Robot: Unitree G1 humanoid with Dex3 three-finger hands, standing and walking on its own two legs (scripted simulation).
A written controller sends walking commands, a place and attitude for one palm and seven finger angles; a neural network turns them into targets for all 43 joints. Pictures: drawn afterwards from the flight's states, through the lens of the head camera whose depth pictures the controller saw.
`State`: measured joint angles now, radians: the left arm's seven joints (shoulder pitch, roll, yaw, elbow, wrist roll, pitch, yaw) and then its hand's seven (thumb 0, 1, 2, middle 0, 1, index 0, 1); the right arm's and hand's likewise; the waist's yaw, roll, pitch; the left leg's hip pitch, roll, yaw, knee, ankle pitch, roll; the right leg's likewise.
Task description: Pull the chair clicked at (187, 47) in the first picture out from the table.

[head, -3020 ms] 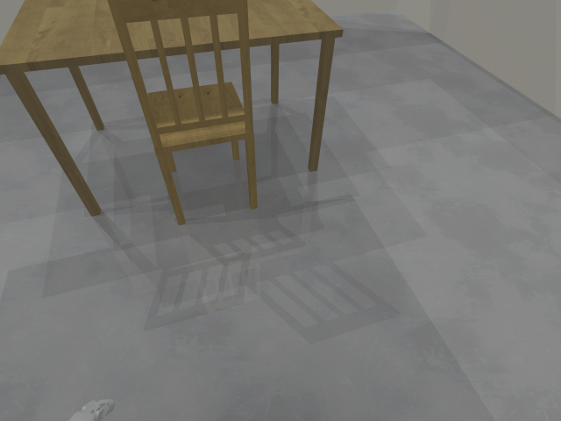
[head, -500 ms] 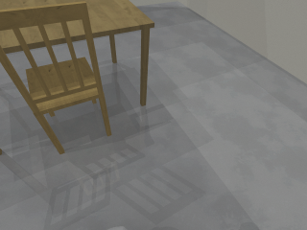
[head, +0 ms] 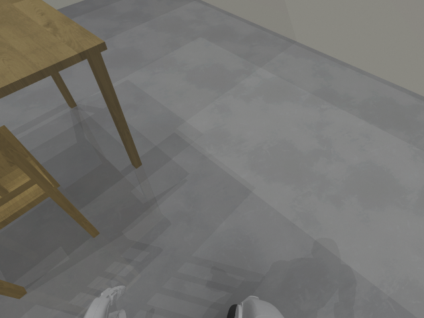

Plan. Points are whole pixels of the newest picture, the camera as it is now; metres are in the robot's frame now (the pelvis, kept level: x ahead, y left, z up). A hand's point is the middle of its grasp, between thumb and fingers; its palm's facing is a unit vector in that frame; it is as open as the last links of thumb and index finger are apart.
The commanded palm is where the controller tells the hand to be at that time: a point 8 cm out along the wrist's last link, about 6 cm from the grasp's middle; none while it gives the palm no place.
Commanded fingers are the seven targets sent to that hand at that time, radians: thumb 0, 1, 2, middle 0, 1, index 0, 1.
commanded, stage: turn to face it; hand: left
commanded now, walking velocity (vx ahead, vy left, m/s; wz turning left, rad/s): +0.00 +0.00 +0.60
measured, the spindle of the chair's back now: out of the picture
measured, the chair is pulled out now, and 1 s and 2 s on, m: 0.00 0.00 0.00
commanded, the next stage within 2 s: take the last steps up to it in 1.34 s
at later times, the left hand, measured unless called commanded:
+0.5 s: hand out of the picture +0.11 +0.26 -0.16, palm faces +0.27 -0.95 -0.18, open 7.4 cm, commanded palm none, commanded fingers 0.00 0.90 0.90 -0.20 -0.30 -0.20 -0.30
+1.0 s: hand out of the picture +0.10 +0.23 -0.12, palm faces +0.50 -0.82 -0.29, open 7.4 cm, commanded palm none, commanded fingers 0.00 0.90 0.90 -0.20 -0.30 -0.20 -0.30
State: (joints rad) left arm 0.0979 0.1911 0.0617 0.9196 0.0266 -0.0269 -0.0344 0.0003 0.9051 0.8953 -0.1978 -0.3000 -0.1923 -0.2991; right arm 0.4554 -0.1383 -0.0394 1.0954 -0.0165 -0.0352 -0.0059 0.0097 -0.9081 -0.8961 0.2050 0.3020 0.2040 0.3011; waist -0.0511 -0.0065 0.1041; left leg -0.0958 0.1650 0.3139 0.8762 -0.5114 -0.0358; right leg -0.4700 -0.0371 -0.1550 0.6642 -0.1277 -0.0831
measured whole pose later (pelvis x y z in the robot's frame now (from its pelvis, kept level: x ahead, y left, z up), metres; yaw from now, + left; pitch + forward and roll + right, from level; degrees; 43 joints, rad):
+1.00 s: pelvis +0.09 -0.01 +0.02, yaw +30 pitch +0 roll +0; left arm 0.15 0.21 0.05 0.88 0.01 0.03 0.02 0.00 0.90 0.89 -0.20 -0.30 -0.19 -0.30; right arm 0.23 -0.25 -0.10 0.94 -0.02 0.06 0.01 0.01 -0.91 -0.90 0.21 0.30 0.21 0.30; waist -0.04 0.05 0.04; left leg -0.41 -0.10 -0.14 0.60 -0.24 0.00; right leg -0.27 -0.02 -0.01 0.55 -0.30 0.03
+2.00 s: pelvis +0.11 +0.01 +0.03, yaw +49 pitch -2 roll +2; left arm 0.36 0.12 0.02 1.04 0.02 -0.05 0.01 0.00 0.90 0.89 -0.20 -0.30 -0.20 -0.30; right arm 0.35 -0.20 -0.06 1.10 -0.03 0.02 0.02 0.01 -0.91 -0.90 0.20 0.30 0.20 0.30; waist 0.01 0.03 0.00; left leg -0.44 0.03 0.04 1.05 -0.31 0.03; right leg -0.13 -0.04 -0.12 0.44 -0.28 -0.04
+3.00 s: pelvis +0.19 +0.23 +0.02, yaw +50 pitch +0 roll +0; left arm 0.11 0.14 0.03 1.02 0.02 0.02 0.04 -0.01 0.91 0.89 -0.20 -0.30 -0.20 -0.30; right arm 0.22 -0.14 -0.05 1.08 0.00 0.05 -0.03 0.01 -0.91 -0.90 0.20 0.30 0.20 0.30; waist -0.02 0.01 0.11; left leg -0.27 0.01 0.04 0.75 -0.50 -0.03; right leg -0.33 -0.05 -0.10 0.54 -0.20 -0.02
